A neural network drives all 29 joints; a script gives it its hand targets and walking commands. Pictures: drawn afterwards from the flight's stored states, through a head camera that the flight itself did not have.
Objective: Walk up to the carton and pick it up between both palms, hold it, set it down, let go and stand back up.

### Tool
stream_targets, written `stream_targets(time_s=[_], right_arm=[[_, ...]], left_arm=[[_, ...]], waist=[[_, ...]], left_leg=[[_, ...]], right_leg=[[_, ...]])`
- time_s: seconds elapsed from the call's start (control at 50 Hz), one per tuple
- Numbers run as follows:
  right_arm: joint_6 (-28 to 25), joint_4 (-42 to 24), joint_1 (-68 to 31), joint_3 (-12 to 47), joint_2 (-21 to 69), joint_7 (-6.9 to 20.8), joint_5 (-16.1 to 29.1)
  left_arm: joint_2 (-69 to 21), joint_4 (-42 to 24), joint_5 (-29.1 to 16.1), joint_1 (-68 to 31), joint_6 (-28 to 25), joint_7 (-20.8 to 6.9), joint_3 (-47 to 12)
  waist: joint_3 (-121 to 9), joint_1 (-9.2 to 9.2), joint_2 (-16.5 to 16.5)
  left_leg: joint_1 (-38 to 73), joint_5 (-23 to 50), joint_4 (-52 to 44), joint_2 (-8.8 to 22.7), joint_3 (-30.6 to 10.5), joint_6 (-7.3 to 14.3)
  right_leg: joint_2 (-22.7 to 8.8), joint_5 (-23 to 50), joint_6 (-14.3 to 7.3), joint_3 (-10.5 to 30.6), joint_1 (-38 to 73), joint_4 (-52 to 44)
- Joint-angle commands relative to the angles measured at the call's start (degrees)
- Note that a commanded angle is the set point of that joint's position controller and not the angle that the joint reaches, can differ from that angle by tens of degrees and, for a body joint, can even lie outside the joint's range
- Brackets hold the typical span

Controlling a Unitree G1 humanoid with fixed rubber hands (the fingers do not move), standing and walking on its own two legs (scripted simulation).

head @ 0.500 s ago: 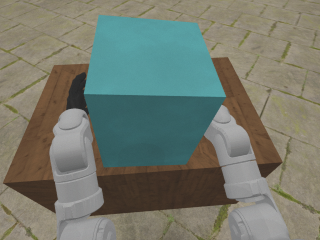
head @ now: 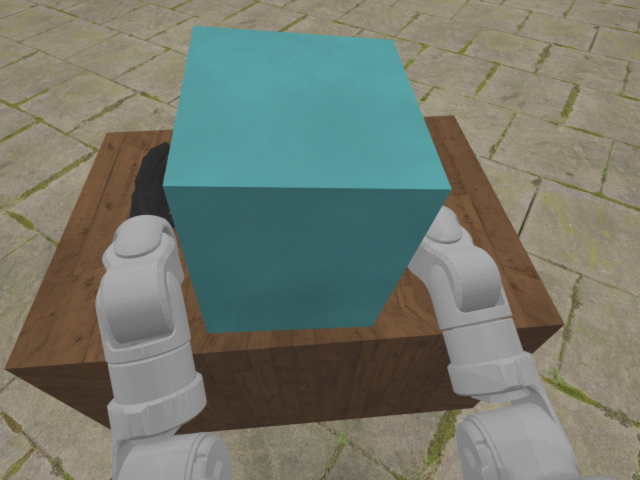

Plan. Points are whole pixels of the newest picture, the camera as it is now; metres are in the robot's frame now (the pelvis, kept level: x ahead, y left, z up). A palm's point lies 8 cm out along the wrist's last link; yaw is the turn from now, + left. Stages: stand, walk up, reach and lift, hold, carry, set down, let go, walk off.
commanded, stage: hold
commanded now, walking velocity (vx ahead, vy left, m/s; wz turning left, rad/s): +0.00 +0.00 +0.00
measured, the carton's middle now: (294, 195) +0.37 +0.00 +0.17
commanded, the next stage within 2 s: none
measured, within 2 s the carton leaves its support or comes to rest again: neither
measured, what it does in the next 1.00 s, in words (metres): stands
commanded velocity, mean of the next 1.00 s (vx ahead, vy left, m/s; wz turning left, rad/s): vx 0.00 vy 0.00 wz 0.00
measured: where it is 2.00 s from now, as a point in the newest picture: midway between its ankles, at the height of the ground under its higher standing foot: outside the picture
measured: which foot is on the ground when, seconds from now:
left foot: down 0.00-1.00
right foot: down 0.00-1.00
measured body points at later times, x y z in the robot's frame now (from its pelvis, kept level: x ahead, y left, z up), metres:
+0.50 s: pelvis -0.01 -0.01 +0.00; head -0.01 +0.04 +0.44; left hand +0.36 +0.15 +0.15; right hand +0.37 -0.14 +0.15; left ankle +0.00 +0.14 -0.76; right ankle +0.01 -0.14 -0.76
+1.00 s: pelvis -0.01 -0.01 +0.00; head -0.03 -0.01 +0.45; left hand +0.33 +0.16 +0.16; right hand +0.36 -0.13 +0.15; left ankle +0.00 +0.14 -0.76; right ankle +0.01 -0.14 -0.76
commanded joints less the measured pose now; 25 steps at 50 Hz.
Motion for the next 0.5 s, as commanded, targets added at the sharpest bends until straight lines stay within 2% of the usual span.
stream_targets(time_s=[0.0, 0.02, 0.04, 0.08, 0.14, 0.2, 0.28, 0.34, 0.4, 0.48], right_arm=[[-15.2, -23.4, -41.2, 16.3, 26.7, 4.2, 3.3], [-17.4, -22.8, -39.6, 19.2, 26.7, 2.8, 3.9], [-18.3, -19.4, -37.4, 17.6, 24.3, 2.7, 3.9], [-18.8, -12.8, -33.9, 16.4, 22.2, 3.3, 3.0], [-18.6, -4.7, -28.7, 13.8, 19.6, 4.2, 3.3], [-19.7, -2.1, -29.8, 11.5, 19.1, 4.5, 3.5], [-22.3, -4.4, -33.7, 11.1, 19.8, 4.2, 3.6], [-24.0, -6.5, -36.0, 12.1, 20.8, 4.6, 3.0], [-24.8, -6.7, -36.8, 12.7, 21.4, 5.4, 1.9], [-24.9, -5.3, -37.3, 12.5, 21.7, 6.2, 0.6]], left_arm=[[-20.7, -12.0, -10.3, -38.4, -9.9, -11.7, -25.8], [-17.0, -8.6, -9.0, -34.1, -12.6, -12.5, -23.0], [-15.9, -5.2, -7.7, -34.0, -14.2, -12.5, -22.7], [-15.5, 2.5, -5.8, -30.0, -15.6, -11.5, -21.6], [-15.9, 8.3, -4.8, -27.0, -15.7, -9.6, -20.5], [-16.9, 8.4, -4.8, -28.7, -15.8, -8.5, -22.6], [-18.5, 4.4, -6.4, -33.4, -17.7, -7.1, -28.5], [-20.2, 1.8, -8.5, -36.1, -20.0, -5.8, -32.9], [-21.1, 2.0, -9.7, -36.6, -21.8, -4.5, -34.4], [-20.8, 4.8, -9.6, -35.3, -22.0, -3.6, -32.7]], waist=[[-40.8, -2.13, -12.7], [-43.3, -0.20, -7.0], [-41.8, -0.78, -6.2], [-33.2, 0.70, -4.8], [-21.3, 0.47, -4.2], [-17.3, -0.90, -1.4], [-21.0, -3.54, 3.2], [-26.5, -4.34, 5.7], [-30.4, -3.98, 5.8], [-31.9, -2.76, 3.2]], left_leg=[[3.6, 17.1, 21.0, -6.0, 3.1, 0.1], [-1.3, 10.2, 17.8, -5.3, 2.2, 1.9], [-1.9, 5.8, 15.9, -4.5, 1.4, 1.7], [-2.0, 5.0, 17.3, -4.4, 0.9, -0.2], [-2.3, 1.4, 16.8, -4.0, 1.5, -1.6], [-3.6, 0.6, 17.1, -4.0, 2.0, -2.4], [-1.8, 4.7, 19.5, -4.7, 1.4, -3.6], [0.1, 7.5, 21.1, -5.0, 0.9, -4.1], [0.7, 7.9, 21.7, -4.8, 0.5, -3.9], [-0.8, 6.5, 21.6, -4.5, 0.3, -2.9]], right_leg=[[6.2, 24.4, 1.8, -8.0, 17.5, 14.8], [3.6, 28.8, 1.3, -6.0, 21.7, 17.4], [4.2, 26.7, 1.3, -5.9, 19.9, 17.4], [4.4, 20.0, 0.9, -7.2, 14.4, 15.8], [4.7, 7.6, 0.7, -7.1, 6.8, 13.4], [4.8, 1.9, 0.4, -7.3, 4.2, 12.7], [5.3, 4.0, 0.3, -7.9, 2.3, 13.7], [5.6, 5.5, 0.0, -8.1, 0.8, 14.3], [5.7, 5.7, -0.1, -8.0, 0.2, 14.7], [5.6, 4.9, -0.1, -7.6, 1.0, 14.9]])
